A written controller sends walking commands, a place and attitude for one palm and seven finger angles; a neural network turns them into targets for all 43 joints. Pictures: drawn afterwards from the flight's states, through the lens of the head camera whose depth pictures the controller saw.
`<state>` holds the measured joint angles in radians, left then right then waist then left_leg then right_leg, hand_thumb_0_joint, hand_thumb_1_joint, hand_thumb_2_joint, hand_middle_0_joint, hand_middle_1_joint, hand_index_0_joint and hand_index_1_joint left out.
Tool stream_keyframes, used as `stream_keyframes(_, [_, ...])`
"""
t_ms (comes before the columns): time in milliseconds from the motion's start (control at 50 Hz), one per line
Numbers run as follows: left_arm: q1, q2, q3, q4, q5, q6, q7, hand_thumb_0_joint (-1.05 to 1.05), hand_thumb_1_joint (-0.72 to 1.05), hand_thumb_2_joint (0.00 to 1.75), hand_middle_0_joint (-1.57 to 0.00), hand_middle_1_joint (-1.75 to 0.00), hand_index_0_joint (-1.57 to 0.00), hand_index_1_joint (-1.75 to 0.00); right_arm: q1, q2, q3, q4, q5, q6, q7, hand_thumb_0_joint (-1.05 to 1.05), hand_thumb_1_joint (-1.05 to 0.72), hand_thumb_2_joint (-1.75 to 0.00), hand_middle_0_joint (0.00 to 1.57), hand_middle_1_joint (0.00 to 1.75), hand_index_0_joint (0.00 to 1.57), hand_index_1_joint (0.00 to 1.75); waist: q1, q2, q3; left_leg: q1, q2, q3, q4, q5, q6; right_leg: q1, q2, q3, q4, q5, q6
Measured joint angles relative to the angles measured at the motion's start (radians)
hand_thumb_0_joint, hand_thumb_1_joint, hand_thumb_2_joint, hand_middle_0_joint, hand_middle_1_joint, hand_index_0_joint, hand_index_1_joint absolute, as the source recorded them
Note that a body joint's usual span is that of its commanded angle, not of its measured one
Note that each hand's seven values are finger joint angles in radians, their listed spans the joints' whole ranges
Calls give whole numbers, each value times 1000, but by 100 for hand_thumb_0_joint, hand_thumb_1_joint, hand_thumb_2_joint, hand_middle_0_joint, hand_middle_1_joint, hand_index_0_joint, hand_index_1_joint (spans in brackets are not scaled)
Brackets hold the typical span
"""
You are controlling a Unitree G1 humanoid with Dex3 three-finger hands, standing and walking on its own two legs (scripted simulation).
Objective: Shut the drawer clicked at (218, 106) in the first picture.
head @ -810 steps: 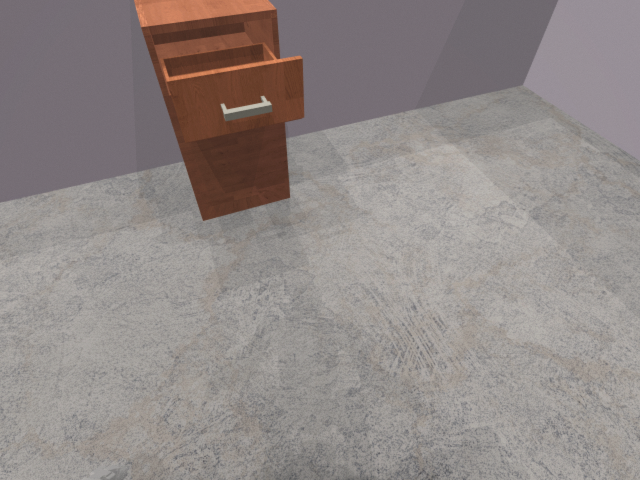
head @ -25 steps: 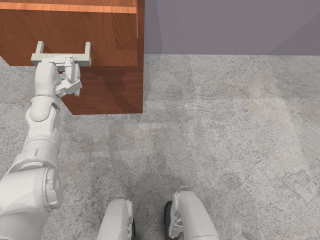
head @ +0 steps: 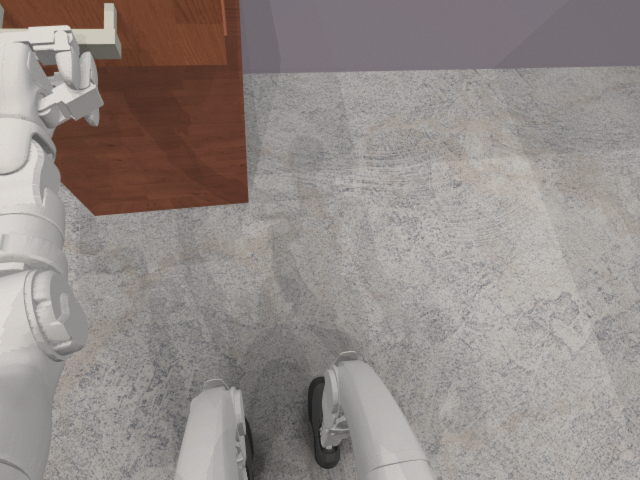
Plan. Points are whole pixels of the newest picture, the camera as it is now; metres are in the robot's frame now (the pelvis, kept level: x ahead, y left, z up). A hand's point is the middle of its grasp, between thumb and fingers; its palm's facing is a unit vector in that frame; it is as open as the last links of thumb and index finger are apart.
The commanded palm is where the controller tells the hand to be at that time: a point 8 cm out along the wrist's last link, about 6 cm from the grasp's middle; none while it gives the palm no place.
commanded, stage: push the drawer shut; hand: left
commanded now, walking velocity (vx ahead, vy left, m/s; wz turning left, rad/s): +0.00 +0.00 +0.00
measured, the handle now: (53, 28) +0.63 +0.23 +0.05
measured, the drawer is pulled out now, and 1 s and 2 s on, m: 0.06 0.00 0.00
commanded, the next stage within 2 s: pull the fist back off the drawer in 0.76 s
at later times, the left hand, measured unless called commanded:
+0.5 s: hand (87, 43) +0.61 +0.20 +0.05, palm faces +0.02 -1.00 -0.04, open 3.3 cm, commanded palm +0.62 +0.21 +0.06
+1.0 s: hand (75, 34) +0.62 +0.21 +0.05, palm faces +0.02 -1.00 -0.05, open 3.5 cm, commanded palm +0.64 +0.19 +0.06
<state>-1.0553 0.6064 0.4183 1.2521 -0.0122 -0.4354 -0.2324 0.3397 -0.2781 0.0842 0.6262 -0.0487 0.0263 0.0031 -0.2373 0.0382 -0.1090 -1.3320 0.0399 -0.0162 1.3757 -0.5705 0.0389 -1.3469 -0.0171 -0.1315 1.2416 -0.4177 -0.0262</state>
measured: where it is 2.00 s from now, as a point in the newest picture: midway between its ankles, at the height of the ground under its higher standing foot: (283, 457)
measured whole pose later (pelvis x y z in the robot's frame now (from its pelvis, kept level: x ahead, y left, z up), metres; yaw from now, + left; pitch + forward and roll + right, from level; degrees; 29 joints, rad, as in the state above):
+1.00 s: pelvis -0.01 +0.01 -0.02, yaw -2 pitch +35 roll -9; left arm -1.43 0.86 0.36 1.38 0.11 -0.28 -0.23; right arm 0.39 -0.26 0.15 0.62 -0.08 0.02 0.01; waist -0.36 0.04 -0.08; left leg -1.51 0.04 -0.06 1.45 -0.56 0.05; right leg -1.49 -0.01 -0.17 1.26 -0.39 -0.02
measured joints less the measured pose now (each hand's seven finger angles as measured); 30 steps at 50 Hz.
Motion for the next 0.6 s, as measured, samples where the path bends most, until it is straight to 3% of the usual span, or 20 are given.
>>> stream_keyframes(600, [-258, 161, 4, 96, 98, 95, 21, 5, 66, 90, -139, -160, -140, -160, 50, 16, 38, -10, -30, 23, 21, 0, -91, -90, 20, 30, 20, 30, -84, 11, 20, -115, 4, -27, 44, -9, 6, -92, 6, -23, 9, 5, 7])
